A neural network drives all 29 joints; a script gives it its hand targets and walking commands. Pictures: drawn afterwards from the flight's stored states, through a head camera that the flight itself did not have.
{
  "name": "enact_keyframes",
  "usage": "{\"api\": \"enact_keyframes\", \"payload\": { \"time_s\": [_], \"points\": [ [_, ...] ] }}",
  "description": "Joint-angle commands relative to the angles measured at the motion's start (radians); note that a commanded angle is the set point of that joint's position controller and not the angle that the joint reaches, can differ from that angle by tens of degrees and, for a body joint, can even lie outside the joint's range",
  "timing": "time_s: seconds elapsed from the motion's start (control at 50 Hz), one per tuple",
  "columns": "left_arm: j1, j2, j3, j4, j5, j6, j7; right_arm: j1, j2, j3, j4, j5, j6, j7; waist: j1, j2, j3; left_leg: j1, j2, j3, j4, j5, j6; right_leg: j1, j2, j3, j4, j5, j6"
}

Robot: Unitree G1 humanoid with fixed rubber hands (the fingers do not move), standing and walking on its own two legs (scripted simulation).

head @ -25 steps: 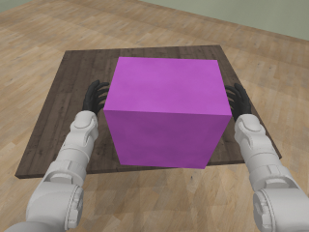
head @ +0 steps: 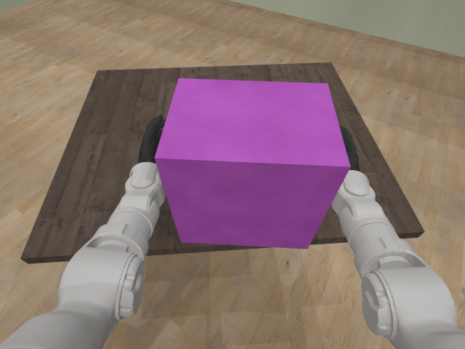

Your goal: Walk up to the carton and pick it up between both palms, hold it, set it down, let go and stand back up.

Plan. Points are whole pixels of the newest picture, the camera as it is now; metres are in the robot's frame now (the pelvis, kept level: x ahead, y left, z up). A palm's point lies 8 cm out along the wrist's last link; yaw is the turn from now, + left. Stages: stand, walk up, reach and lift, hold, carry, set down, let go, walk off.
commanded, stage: reach and lift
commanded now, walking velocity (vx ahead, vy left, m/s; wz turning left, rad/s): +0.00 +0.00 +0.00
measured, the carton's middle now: (247, 169) +0.42 -0.01 +0.06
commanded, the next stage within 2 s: none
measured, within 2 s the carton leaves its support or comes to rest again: leaves its support in 0.64 s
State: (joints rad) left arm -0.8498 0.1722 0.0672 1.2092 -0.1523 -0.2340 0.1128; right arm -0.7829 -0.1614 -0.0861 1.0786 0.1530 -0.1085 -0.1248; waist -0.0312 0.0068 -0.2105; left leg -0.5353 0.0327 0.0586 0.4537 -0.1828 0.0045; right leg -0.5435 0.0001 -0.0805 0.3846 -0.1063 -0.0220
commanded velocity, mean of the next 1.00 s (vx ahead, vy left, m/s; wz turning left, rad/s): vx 0.00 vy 0.00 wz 0.00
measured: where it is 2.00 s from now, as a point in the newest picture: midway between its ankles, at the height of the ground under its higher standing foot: outside the picture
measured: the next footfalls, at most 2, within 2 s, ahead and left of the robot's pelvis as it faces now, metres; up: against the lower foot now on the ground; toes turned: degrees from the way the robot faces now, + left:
none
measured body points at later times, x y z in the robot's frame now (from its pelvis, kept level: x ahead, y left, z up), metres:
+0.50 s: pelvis +0.01 +0.00 +0.01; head +0.05 +0.00 +0.46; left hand +0.44 +0.16 +0.09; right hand +0.42 -0.19 +0.08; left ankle +0.01 +0.11 -0.74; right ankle +0.03 -0.11 -0.74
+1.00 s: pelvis +0.04 +0.00 +0.01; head +0.05 +0.02 +0.46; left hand +0.44 +0.17 +0.12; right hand +0.41 -0.18 +0.09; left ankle +0.01 +0.11 -0.74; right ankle +0.04 -0.11 -0.74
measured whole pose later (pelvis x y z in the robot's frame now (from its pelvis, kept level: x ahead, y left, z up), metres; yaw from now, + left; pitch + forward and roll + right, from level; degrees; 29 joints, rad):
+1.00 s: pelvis +0.04 +0.00 +0.01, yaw +6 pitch +5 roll -1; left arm -0.60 0.02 0.24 0.59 0.20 0.10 -0.04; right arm -0.44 0.00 -0.32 0.62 -0.18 -0.02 -0.06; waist -0.10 -0.01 -0.07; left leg -0.22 0.00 -0.04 0.31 -0.17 0.01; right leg -0.14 -0.01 -0.18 0.14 -0.08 -0.01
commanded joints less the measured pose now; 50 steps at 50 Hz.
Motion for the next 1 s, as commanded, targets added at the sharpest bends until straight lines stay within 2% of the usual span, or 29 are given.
{"api": "enact_keyframes", "payload": {
  "time_s": [0.0, 0.08, 0.22, 0.3, 0.34, 0.42, 0.46, 0.54, 0.58, 0.68, 0.78, 0.86, 0.98],
  "points": [
    [-0.462, 0.049, -0.009, -0.148, 0.015, -0.057, -0.003, -0.498, -0.051, 0.01, -0.193, -0.022, -0.039, 0.014, -0.013, -0.003, -0.531, 0.273, -0.015, -0.062, -0.024, 0.215, -0.014, 0.275, 0.006, 0.041, -0.005, 0.206, 0.034],
    [-0.467, 0.034, -0.002, -0.149, 0.028, -0.066, -0.01, -0.5, -0.017, -0.007, -0.221, -0.047, -0.035, 0.013, -0.018, 0.01, -0.534, 0.265, -0.017, -0.058, -0.03, 0.192, -0.012, 0.272, 0.004, 0.038, -0.009, 0.188, 0.035],
    [-0.477, 0.001, 0.019, -0.172, 0.062, -0.064, -0.029, -0.514, 0.048, -0.026, -0.291, -0.096, -0.029, 0.009, -0.021, 0.005, -0.552, 0.251, -0.026, -0.061, -0.044, 0.223, -0.004, 0.329, 0.003, 0.032, -0.006, 0.242, 0.036],
    [-0.492, -0.062, 0.047, -0.213, 0.119, -0.061, -0.056, -0.521, 0.136, -0.052, -0.342, -0.159, -0.028, 0.022, -0.026, 0.017, -0.568, 0.229, -0.037, -0.063, -0.062, 0.219, 0.0, 0.386, 0.003, 0.027, -0.013, 0.272, 0.034],
    [-0.508, -0.163, 0.068, -0.232, 0.177, -0.052, -0.09, -0.538, 0.249, -0.072, -0.382, -0.225, -0.027, 0.046, -0.034, 0.018, -0.559, 0.219, -0.044, -0.072, -0.082, 0.218, 0.004, 0.436, 0.002, 0.024, -0.027, 0.294, 0.033],
    [-0.544, -0.564, -0.005, -0.278, 0.287, -0.021, -0.212, -0.547, 0.672, -0.015, -0.443, -0.389, -0.009, 0.14, -0.071, 0.062, -0.537, 0.226, -0.054, -0.11, -0.14, 0.224, 0.007, 0.585, -0.004, 0.019, -0.076, 0.376, 0.021],
    [-0.499, -0.621, -0.035, -0.333, 0.303, 0.001, -0.239, -0.482, 0.722, 0.012, -0.484, -0.423, -0.006, 0.157, -0.084, 0.075, -0.564, 0.249, -0.053, -0.121, -0.152, 0.258, 0.007, 0.666, -0.004, 0.018, -0.075, 0.454, 0.019],
    [-0.439, -0.616, -0.047, -0.429, 0.319, 0.066, -0.258, -0.42, 0.705, 0.06, -0.568, -0.416, -0.001, 0.157, -0.083, 0.058, -0.5, 0.219, -0.057, -0.126, -0.184, 0.261, 0.014, 0.794, -0.006, 0.018, -0.072, 0.536, 0.025],
    [-0.42, -0.609, -0.052, -0.473, 0.325, 0.104, -0.262, -0.414, 0.688, 0.077, -0.608, -0.404, 0.003, 0.157, -0.072, 0.047, -0.457, 0.2, -0.055, -0.127, -0.195, 0.24, 0.018, 0.816, -0.004, 0.012, -0.068, 0.527, 0.027],
    [-0.377, -0.595, -0.067, -0.564, 0.332, 0.199, -0.264, -0.422, 0.635, 0.071, -0.679, -0.396, 0.013, 0.162, -0.07, 0.029, -0.401, 0.278, -0.05, -0.128, -0.187, 0.233, 0.006, 0.784, -0.001, -0.008, -0.087, 0.478, 0.025],
    [-0.342, -0.6, -0.111, -0.66, 0.328, 0.263, -0.26, -0.421, 0.583, 0.084, -0.718, -0.36, 0.005, 0.161, -0.072, 0.038, -0.42, 0.334, -0.051, -0.124, -0.162, 0.322, -0.008, 0.78, 0.008, -0.015, -0.098, 0.528, 0.025],
    [-0.304, -0.616, -0.143, -0.716, 0.329, 0.287, -0.258, -0.404, 0.555, 0.101, -0.736, -0.338, -0.022, 0.151, -0.08, 0.033, -0.429, 0.357, -0.054, -0.125, -0.143, 0.405, -0.021, 0.813, 0.011, -0.012, -0.109, 0.597, 0.023],
    [-0.252, -0.626, -0.169, -0.795, 0.336, 0.307, -0.247, -0.383, 0.516, 0.126, -0.747, -0.307, -0.068, 0.149, -0.075, 0.025, -0.407, 0.396, -0.052, -0.129, -0.139, 0.486, -0.031, 0.827, 0.011, -0.009, -0.125, 0.635, 0.021]
  ]
}}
